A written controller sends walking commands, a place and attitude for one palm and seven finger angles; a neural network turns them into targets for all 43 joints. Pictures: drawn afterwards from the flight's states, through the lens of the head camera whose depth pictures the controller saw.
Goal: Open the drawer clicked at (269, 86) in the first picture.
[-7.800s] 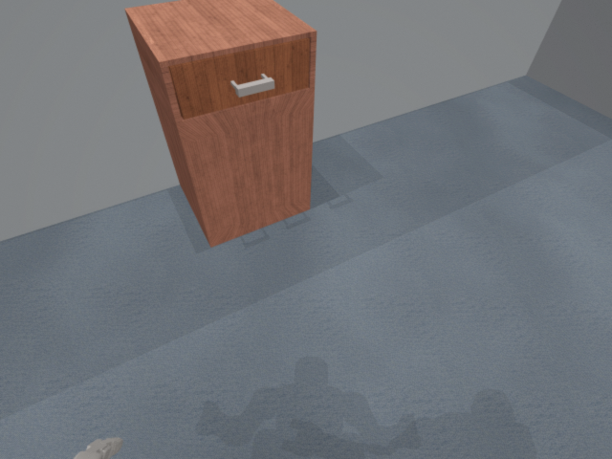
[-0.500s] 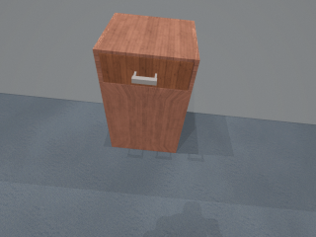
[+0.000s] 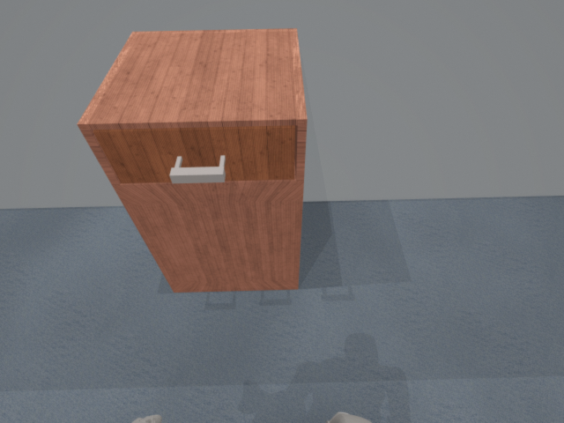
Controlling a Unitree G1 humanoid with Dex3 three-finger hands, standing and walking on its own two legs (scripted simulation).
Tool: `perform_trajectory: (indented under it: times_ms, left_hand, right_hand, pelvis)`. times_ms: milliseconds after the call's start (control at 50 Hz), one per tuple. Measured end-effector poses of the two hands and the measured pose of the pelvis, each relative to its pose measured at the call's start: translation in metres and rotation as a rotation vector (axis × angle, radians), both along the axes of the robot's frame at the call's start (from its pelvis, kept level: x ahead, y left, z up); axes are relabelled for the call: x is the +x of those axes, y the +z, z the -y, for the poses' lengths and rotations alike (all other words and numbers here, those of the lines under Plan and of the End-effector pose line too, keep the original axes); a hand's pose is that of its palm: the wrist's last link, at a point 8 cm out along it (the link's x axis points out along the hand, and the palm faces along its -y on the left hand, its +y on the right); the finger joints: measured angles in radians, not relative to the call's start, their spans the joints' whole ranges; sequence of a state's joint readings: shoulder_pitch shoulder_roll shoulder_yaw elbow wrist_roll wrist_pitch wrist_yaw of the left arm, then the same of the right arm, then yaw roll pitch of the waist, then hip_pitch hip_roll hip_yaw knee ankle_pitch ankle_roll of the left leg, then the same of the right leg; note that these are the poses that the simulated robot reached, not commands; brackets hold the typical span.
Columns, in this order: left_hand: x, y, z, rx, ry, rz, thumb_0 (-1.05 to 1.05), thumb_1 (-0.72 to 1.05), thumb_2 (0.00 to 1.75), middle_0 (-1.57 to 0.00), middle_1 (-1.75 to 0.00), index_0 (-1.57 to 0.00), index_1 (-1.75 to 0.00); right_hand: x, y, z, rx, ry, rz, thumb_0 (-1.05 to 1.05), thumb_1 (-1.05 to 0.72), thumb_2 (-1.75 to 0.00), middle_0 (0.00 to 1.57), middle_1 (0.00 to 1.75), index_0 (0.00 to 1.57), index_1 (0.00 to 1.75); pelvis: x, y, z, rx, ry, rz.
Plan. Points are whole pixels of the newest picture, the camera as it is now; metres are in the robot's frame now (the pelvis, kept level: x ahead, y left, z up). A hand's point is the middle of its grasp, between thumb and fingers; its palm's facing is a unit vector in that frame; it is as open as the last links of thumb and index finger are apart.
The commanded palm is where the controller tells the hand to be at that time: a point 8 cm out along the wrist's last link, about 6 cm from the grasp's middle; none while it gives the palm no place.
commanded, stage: take the last steps up to it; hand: left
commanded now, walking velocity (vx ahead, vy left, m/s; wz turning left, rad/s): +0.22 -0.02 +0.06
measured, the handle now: (199, 167) +0.63 +0.21 -0.06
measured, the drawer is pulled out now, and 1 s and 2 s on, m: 0.00 0.00 0.00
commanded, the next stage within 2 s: come to a stop and stand still in 0.20 s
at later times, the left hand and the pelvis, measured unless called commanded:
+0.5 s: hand out of the picture +0.10 +0.17 -0.17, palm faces +0.10 -0.99 -0.12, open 7.4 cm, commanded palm none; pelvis +0.14 +0.02 +0.02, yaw +0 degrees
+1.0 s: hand out of the picture +0.14 +0.11 -0.13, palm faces +0.05 -0.96 -0.28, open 7.3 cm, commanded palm none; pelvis +0.10 -0.08 +0.03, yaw -1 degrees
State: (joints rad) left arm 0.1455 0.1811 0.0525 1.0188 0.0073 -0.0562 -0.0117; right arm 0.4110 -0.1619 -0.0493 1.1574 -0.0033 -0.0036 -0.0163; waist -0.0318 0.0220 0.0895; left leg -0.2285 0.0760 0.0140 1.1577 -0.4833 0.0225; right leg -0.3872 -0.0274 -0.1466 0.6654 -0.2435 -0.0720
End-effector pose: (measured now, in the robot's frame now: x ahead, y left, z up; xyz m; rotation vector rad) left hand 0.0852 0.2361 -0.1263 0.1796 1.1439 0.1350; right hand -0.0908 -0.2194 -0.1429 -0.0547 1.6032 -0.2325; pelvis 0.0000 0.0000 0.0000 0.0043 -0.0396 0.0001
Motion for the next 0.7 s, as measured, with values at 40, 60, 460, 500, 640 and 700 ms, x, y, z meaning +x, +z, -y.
perform_trajectory:
  times_ms: [40, 60, 460, 500, 640, 700]
  left_hand:
    - [0.003, 0.005, 0.008, -0.002, 0.012, -0.021, 0.00, 0.90, 0.89, -0.20, -0.30, -0.20, -0.30]
    - [0.003, 0.007, 0.011, -0.003, 0.018, -0.034, 0.00, 0.91, 0.89, -0.20, -0.30, -0.20, -0.30]
    - [0.006, -0.017, 0.022, -0.114, 0.154, -0.311, 0.00, 0.91, 0.89, -0.20, -0.30, -0.20, -0.30]
    - [0.011, -0.014, 0.020, -0.107, 0.142, -0.333, 0.00, 0.91, 0.89, -0.20, -0.30, -0.20, -0.30]
    - [0.038, 0.002, 0.003, -0.010, 0.095, -0.309, 0.00, 0.90, 0.89, -0.20, -0.30, -0.20, -0.30]
    - [0.051, 0.007, -0.001, 0.037, 0.085, -0.258, 0.00, 0.90, 0.89, -0.20, -0.30, -0.20, -0.30]
  right_hand:
    - [0.038, 0.004, 0.011, -0.013, 0.020, 0.070, 0.01, -0.91, -0.90, 0.20, 0.30, 0.20, 0.30]
    - [0.058, 0.006, 0.015, -0.019, 0.031, 0.110, 0.00, -0.91, -0.90, 0.20, 0.30, 0.20, 0.30]
    - [0.303, 0.032, -0.020, -0.058, 0.191, 0.400, -0.01, -0.93, -0.90, 0.19, 0.30, 0.20, 0.30]
    - [0.308, 0.031, -0.024, -0.056, 0.175, 0.395, -0.01, -0.93, -0.90, 0.19, 0.30, 0.20, 0.30]
    - [0.295, 0.026, -0.002, -0.065, 0.127, 0.353, -0.02, -0.94, -0.90, 0.20, 0.30, 0.21, 0.30]
    - [0.277, 0.022, 0.019, -0.068, 0.115, 0.324, -0.02, -0.93, -0.90, 0.20, 0.30, 0.21, 0.30]
  pelvis:
    - [0.012, 0.007, 0.004, -0.002, 0.003, -0.001]
    - [0.018, 0.011, 0.006, -0.004, 0.005, -0.003]
    - [0.139, 0.016, -0.015, -0.007, 0.003, -0.020]
    - [0.141, 0.018, -0.017, 0.003, -0.005, -0.025]
    - [0.124, 0.022, -0.006, -0.006, -0.019, -0.045]
    - [0.116, 0.021, 0.009, -0.002, -0.023, -0.046]
